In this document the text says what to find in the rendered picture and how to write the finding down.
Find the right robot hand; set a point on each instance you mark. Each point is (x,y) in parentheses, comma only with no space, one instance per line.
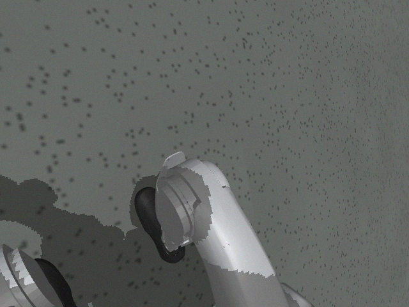
(294,298)

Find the right robot foot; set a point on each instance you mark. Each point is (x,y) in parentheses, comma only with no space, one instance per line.
(145,208)

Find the left robot foot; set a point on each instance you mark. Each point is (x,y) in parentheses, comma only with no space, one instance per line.
(57,281)

